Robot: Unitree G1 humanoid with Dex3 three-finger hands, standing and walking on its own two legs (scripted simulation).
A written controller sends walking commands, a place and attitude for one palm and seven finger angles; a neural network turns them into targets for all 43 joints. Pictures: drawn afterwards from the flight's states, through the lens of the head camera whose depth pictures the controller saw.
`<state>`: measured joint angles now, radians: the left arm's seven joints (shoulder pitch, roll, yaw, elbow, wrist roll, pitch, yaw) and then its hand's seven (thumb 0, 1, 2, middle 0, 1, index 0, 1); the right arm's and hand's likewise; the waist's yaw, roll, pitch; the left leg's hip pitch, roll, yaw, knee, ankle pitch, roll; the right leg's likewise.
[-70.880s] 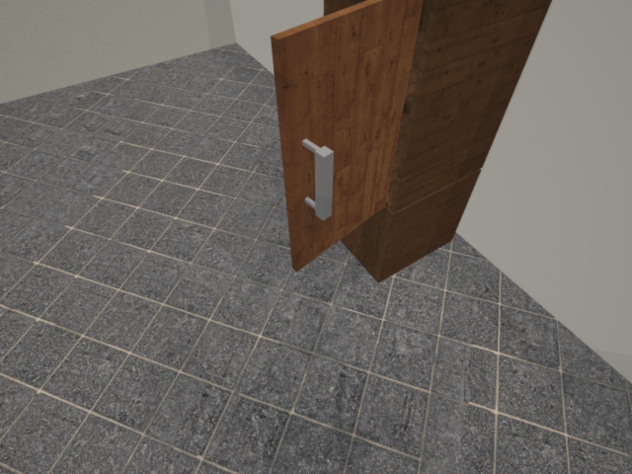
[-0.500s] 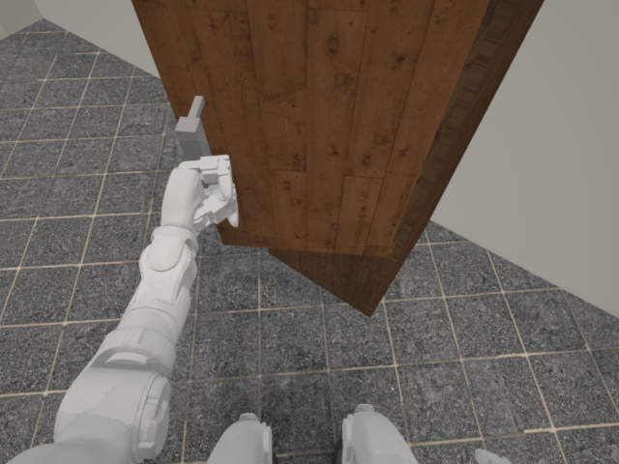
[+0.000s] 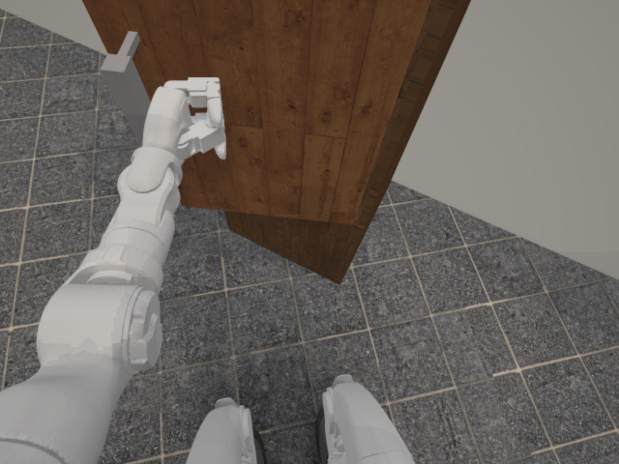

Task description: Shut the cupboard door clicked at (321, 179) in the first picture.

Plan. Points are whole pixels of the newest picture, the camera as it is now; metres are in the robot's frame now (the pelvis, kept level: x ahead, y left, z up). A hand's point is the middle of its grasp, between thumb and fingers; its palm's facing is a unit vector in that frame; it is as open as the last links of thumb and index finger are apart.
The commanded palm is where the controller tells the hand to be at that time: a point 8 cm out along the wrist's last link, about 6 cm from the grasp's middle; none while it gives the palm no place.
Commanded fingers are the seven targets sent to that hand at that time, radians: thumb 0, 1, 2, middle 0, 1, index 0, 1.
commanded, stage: push the door shut along its arc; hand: left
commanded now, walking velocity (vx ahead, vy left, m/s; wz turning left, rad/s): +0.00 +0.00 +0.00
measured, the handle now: (148, 106) +0.57 +0.13 +0.07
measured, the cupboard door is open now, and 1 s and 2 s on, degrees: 21 4 0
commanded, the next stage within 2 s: pull the fist back off the door in 0.86 s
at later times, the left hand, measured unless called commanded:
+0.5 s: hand (226, 108) +0.55 +0.03 +0.08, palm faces -0.38 -0.92 -0.05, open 3.3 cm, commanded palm +0.56 +0.08 +0.08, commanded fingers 0.00 0.90 0.90 -1.30 -1.50 -1.30 -1.50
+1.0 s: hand (246, 84) +0.59 +0.00 +0.08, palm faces -0.42 -0.91 -0.01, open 3.5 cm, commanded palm +0.61 +0.02 +0.08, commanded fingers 0.00 0.90 0.90 -1.30 -1.50 -1.30 -1.50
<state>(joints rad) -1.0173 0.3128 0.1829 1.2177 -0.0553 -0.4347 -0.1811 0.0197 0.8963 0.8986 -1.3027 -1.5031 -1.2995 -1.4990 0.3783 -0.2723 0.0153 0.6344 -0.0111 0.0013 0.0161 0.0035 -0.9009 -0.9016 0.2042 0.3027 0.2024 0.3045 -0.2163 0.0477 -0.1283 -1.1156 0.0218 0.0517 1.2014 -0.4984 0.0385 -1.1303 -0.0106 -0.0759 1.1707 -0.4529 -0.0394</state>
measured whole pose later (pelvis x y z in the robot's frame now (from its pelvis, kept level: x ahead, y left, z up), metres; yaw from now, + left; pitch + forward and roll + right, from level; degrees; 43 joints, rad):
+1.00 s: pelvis -0.01 +0.01 -0.03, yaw -1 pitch +32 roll -4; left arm -1.47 0.49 0.16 1.41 -0.01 -0.21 -0.27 0.05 0.99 1.01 -1.30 -1.50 -1.30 -1.50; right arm 0.42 -0.26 0.05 0.68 -0.06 -0.09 0.00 0.00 -0.90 -0.90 0.21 0.30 0.20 0.30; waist -0.33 0.07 -0.11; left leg -1.38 0.04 0.01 1.35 -0.53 0.05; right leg -1.36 0.01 -0.11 1.27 -0.46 -0.04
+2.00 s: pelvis +0.02 -0.02 +0.01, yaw +1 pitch +23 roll +1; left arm -0.98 0.07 0.09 1.19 0.06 -0.51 0.30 0.02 0.90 0.90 -1.31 -1.50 -1.30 -1.50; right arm 0.30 -0.23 -0.02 0.65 -0.07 0.03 0.08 0.00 -0.90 -0.90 0.20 0.30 0.20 0.30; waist -0.18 0.05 -0.14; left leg -1.03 0.02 0.03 1.12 -0.50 0.00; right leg -1.06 0.00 -0.08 1.13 -0.48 -0.07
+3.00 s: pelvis +0.06 +0.02 +0.11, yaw +1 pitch -3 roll -1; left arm 0.33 0.30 0.15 -0.26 -0.06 0.00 0.08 0.02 0.89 0.90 -0.66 -0.80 -0.66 -0.80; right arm 0.19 -0.20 0.07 0.55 0.02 0.03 -0.07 0.01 -0.90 -0.90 0.21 0.30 0.20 0.30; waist 0.05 0.07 0.00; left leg -0.09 -0.04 0.04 0.42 -0.27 0.05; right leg -0.11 -0.02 -0.06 0.42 -0.25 0.00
